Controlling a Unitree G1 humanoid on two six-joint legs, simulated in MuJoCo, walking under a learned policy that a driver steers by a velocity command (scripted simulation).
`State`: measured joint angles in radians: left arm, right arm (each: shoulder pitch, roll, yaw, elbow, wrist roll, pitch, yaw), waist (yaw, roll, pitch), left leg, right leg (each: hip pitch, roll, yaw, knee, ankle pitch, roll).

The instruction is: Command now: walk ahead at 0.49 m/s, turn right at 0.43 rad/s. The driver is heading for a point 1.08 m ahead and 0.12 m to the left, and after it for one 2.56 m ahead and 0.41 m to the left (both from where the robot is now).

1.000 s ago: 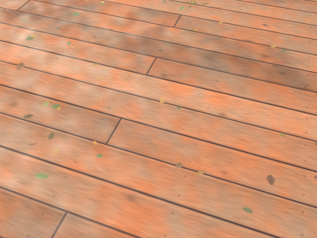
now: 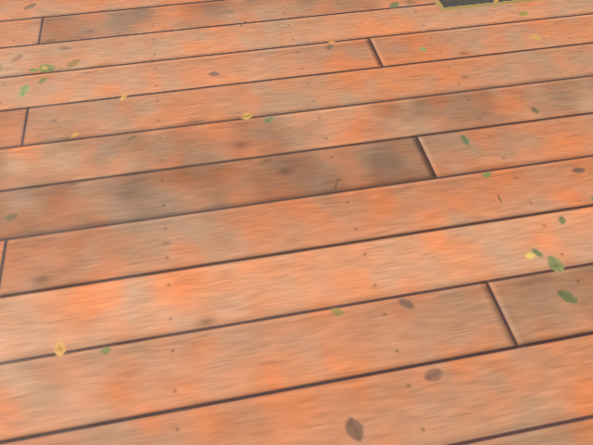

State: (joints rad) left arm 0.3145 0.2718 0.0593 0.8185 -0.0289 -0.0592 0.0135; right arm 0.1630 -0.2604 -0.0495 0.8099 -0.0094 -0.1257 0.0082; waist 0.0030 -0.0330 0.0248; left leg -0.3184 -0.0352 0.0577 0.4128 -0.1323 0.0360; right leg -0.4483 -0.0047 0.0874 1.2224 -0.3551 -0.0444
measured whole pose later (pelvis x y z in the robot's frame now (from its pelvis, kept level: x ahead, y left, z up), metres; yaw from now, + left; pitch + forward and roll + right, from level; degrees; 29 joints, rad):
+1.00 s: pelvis +0.52 +0.02 -0.01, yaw +20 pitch +2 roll -1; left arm 0.25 0.28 0.06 0.82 -0.02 -0.11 0.01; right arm 0.16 -0.28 -0.08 0.73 0.02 -0.05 0.04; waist 0.01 0.00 0.06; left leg -0.43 -0.07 0.04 0.60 -0.20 0.11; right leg -0.33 -0.06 0.00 1.24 -0.44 0.01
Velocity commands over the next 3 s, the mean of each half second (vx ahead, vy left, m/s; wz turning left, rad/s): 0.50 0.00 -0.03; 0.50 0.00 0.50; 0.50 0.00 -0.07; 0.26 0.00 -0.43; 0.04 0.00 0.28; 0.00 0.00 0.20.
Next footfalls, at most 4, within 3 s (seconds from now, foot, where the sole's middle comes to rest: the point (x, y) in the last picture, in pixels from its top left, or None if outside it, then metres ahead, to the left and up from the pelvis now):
0.34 right None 0.34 -0.17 -0.77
0.90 left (260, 387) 0.60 0.11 -0.77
1.46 right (294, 254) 0.97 0.04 -0.77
1.88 left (222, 203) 1.16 0.25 -0.77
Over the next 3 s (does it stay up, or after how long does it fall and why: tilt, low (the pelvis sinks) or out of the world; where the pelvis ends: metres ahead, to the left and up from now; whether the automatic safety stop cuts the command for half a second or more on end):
stays up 1.05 0.18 -0.01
